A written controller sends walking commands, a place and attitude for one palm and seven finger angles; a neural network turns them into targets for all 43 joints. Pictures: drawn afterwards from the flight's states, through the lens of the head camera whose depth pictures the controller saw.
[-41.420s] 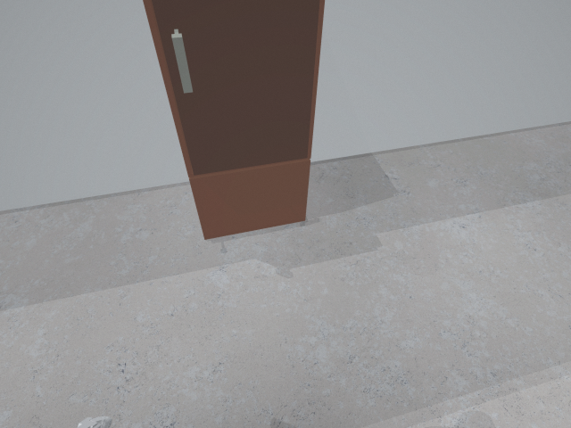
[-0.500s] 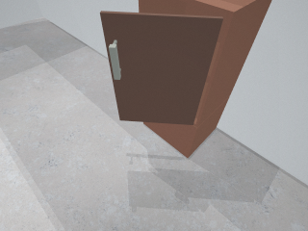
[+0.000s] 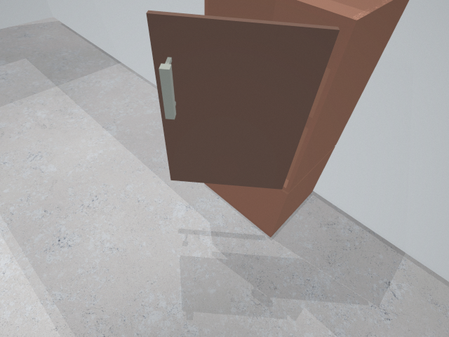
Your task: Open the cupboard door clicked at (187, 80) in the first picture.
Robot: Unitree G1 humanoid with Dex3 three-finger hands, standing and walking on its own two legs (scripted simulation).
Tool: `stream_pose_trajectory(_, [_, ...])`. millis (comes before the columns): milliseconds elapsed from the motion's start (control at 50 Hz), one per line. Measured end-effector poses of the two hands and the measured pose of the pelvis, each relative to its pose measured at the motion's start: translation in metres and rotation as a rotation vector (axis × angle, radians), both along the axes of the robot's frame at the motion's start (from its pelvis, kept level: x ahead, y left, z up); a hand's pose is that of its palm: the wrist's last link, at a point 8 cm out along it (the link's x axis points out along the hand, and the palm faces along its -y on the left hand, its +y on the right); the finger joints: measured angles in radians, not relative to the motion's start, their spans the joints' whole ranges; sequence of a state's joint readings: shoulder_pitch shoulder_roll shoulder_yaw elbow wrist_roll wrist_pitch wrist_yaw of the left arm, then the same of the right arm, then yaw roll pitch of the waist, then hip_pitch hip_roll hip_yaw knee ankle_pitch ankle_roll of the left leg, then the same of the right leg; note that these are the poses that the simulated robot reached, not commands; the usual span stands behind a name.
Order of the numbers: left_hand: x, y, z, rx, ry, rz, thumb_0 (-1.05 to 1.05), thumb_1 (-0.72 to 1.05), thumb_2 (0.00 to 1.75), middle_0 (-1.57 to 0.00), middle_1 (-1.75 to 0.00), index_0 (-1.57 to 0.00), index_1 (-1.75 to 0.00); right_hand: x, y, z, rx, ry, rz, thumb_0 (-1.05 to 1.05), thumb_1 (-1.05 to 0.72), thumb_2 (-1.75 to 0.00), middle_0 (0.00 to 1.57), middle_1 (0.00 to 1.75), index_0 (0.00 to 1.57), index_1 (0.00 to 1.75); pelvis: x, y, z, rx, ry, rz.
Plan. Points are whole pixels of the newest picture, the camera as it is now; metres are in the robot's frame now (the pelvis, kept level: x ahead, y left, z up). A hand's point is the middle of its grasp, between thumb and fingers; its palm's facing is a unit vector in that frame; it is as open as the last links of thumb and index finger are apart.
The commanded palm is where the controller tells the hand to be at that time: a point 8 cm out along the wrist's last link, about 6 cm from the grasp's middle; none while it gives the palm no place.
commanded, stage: shuffle to correct the standing spot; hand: left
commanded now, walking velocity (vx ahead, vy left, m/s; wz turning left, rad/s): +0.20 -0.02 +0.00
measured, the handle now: (169, 88) +0.67 +0.20 +0.07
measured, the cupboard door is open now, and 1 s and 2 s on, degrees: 40 40 40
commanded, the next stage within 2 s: come to a stop and stand still in 0.26 s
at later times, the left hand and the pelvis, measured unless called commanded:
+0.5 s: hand (155, 332) +0.16 +0.15 -0.16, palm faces +0.10 -0.98 -0.19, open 7.2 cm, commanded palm none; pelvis +0.12 -0.04 +0.01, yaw +3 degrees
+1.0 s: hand out of the picture +0.13 +0.13 -0.17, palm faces +0.11 -0.97 -0.20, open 7.4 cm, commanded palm none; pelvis +0.14 -0.04 +0.01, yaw +2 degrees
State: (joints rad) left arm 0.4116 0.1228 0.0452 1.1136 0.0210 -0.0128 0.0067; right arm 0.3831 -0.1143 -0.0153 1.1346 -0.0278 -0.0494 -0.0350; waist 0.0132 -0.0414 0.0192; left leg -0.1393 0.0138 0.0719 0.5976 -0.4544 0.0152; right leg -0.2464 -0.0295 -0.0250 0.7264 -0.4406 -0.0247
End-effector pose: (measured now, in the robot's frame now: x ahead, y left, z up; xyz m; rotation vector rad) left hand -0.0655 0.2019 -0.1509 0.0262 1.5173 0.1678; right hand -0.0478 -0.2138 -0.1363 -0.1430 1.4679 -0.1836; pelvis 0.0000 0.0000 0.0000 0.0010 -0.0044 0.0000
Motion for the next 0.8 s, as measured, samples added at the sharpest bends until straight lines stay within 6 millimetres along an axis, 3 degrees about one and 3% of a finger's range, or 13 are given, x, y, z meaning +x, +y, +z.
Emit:
stream_pose_trajectory(80, [0.04, 0.007, 0.004, 0.01, -0.006, -0.055, 0.01, 0.91, 0.9, -0.2, -0.3, -0.2, -0.3, -0.001, 0.009, 0.005, 0.007, 0.006, -0.034, 0.0, -0.91, -0.9, 0.19, 0.3, 0.2, 0.3, 0.017, -0.002, 0.004, 0.003, -0.002, -0.009])
stream_pose_trajectory(220, [0.162, 0.02, 0.02, 0.101, -0.211, -0.102, 0.03, 0.95, 0.9, -0.2, -0.3, -0.2, -0.3, -0.011, 0.009, 0.009, 0.08, 0.184, -0.049, 0.0, -0.91, -0.9, 0.2, 0.3, 0.2, 0.3, 0.054, -0.02, 0.006, -0.006, 0.002, 0.011])
stream_pose_trajectory(280, [0.205, 0.019, 0.018, 0.15, -0.326, -0.1, 0.02, 0.94, 0.9, -0.2, -0.3, -0.2, -0.3, -0.001, -0.006, -0.004, 0.097, 0.236, -0.046, 0.01, -0.9, -0.9, 0.2, 0.3, 0.2, 0.3, 0.075, -0.033, -0.008, 0.014, -0.012, 0.036])
stream_pose_trajectory(320, [0.219, 0.015, 0.019, 0.161, -0.359, -0.073, 0.02, 0.93, 0.9, -0.19, -0.3, -0.2, -0.3, 0.021, -0.021, -0.009, 0.084, 0.23, -0.029, 0.01, -0.9, -0.9, 0.2, 0.3, 0.2, 0.3, 0.084, -0.037, -0.009, 0.004, -0.027, 0.057])
stream_pose_trajectory(440, [0.22, -0.008, 0.02, 0.115, -0.297, -0.041, 0.01, 0.93, 0.9, -0.2, -0.3, -0.2, -0.3, 0.141, -0.053, 0.001, 0.004, -0.014, 0.034, 0.01, -0.91, -0.9, 0.19, 0.3, 0.2, 0.3, 0.11, -0.039, 0.007, -0.005, -0.021, 0.064])
stream_pose_trajectory(500, [0.216, -0.007, 0.017, 0.095, -0.249, -0.032, 0.0, 0.96, 0.9, -0.2, -0.3, -0.2, -0.3, 0.199, -0.054, 0.011, -0.024, -0.146, 0.068, 0.01, -0.91, -0.9, 0.19, 0.3, 0.2, 0.3, 0.123, -0.035, 0.011, -0.008, -0.019, 0.051])
stream_pose_trajectory(560, [0.213, -0.004, 0.007, 0.066, -0.208, -0.019, 0.0, 0.95, 0.9, -0.2, -0.3, -0.2, -0.3, 0.242, -0.046, 0.01, -0.039, -0.239, 0.094, 0.01, -0.91, -0.9, 0.19, 0.3, 0.19, 0.3, 0.136, -0.027, 0.004, -0.033, -0.029, 0.042])
stream_pose_trajectory(680, [0.206, -0.005, 0.008, 0.062, -0.149, 0.016, 0.0, 0.92, 0.9, -0.2, -0.3, -0.2, -0.3, 0.295, -0.024, 0.015, -0.007, -0.289, 0.153, 0.0, -0.92, -0.9, 0.19, 0.3, 0.2, 0.3, 0.148, -0.025, 0.008, 0.008, -0.016, 0.044])
stream_pose_trajectory(800, [0.19, -0.011, 0.017, 0.11, -0.106, 0.006, 0.0, 0.91, 0.9, -0.2, -0.3, -0.2, -0.3, 0.319, -0.023, 0.006, 0.053, -0.334, 0.149, 0.0, -0.91, -0.9, 0.2, 0.3, 0.2, 0.3, 0.144, -0.037, 0.005, 0.017, -0.008, 0.034])
